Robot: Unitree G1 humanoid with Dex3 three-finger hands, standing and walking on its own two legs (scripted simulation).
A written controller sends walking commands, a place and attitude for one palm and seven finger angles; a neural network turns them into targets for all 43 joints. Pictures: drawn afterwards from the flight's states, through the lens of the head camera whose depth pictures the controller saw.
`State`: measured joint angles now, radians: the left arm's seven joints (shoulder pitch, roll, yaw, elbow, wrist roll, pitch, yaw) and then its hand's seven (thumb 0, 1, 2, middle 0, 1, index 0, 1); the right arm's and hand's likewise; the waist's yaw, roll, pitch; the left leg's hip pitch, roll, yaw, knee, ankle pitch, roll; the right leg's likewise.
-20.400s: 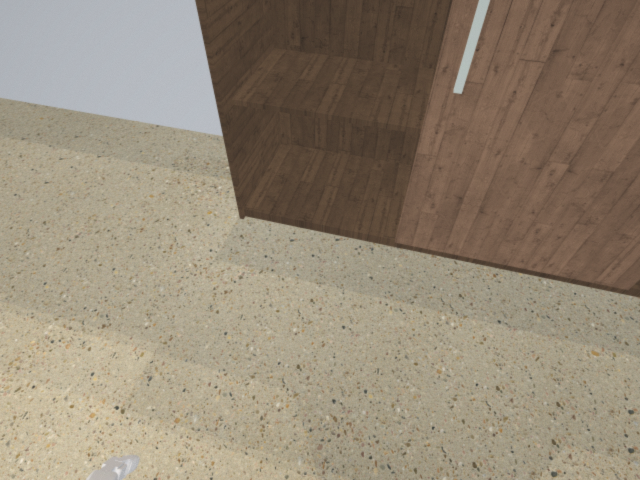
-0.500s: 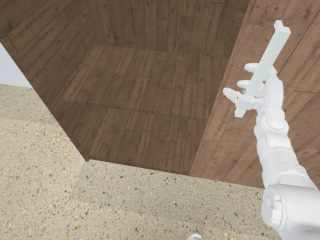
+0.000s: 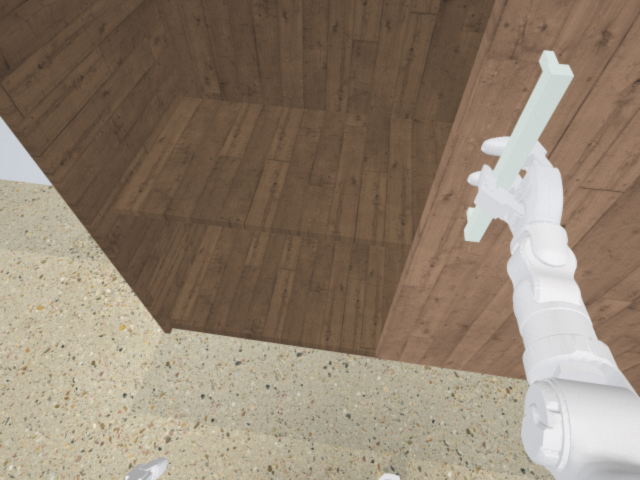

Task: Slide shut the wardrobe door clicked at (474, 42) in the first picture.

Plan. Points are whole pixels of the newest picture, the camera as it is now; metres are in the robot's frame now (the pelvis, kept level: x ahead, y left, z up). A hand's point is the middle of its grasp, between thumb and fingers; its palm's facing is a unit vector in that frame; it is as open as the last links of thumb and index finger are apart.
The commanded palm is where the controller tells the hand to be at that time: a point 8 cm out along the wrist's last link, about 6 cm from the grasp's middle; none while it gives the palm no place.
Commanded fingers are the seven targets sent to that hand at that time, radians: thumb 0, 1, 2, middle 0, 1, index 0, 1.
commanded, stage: grip the handle and tug to test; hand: right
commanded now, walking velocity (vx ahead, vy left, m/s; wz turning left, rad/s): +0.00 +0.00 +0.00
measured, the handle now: (503, 161) +0.51 -0.17 +0.13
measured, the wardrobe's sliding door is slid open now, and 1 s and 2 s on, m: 0.67 0.66 0.61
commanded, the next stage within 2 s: tug the door sideways, standing still in 0.50 s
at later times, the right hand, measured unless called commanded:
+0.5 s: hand (483, 192) +0.46 -0.14 +0.12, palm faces +0.08 +1.00 +0.00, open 5.6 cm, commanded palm +0.41 -0.18 +0.12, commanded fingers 0.00 -0.90 -0.90 0.45 1.40 0.45 1.40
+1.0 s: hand (480, 192) +0.46 -0.14 +0.12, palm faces +0.14 +0.99 -0.03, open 5.7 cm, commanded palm +0.44 -0.13 +0.11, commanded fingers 0.00 -0.90 -0.90 0.45 1.40 0.45 1.40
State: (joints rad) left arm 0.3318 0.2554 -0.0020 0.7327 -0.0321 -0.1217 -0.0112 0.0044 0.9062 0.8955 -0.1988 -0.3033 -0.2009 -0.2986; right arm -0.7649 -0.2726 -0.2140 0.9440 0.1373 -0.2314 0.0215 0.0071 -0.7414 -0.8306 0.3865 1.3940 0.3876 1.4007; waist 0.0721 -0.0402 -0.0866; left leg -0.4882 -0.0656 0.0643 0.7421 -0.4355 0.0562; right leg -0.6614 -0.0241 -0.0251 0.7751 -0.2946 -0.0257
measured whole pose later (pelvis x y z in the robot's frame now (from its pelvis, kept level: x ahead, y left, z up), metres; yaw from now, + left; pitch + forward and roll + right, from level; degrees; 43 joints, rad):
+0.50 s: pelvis +0.01 +0.00 +0.00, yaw +2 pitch +10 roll +1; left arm 0.37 0.25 0.00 0.71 -0.04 -0.11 -0.03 0.01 0.91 0.90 -0.20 -0.30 -0.20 -0.30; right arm -0.63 -0.27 -0.23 0.77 0.16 -0.18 -0.01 0.01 -0.77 -0.80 0.31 1.40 0.31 1.40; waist 0.08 -0.05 -0.10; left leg -0.47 -0.07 0.03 0.73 -0.43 0.05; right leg -0.63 -0.03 -0.06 0.76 -0.31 -0.03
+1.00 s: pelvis -0.01 -0.01 +0.00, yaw -3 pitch +11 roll +2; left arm 0.30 0.23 0.01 0.77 -0.01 -0.16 -0.03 0.00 0.91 0.90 -0.20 -0.30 -0.20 -0.30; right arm -0.84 -0.19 -0.07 0.92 0.14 -0.19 -0.14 0.01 -0.75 -0.83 0.35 1.40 0.32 1.40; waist 0.04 -0.05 -0.07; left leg -0.51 -0.04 0.11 0.76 -0.44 0.04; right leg -0.70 0.01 0.02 0.80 -0.29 -0.04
